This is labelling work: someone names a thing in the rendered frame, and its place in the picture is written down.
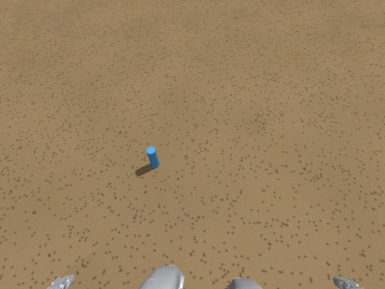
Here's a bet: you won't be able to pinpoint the can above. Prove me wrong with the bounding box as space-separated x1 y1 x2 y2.
146 146 159 168

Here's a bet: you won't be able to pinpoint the right robot hand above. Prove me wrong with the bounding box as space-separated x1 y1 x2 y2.
333 277 364 289

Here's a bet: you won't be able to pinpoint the left robot hand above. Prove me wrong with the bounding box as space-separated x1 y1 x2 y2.
46 275 75 289

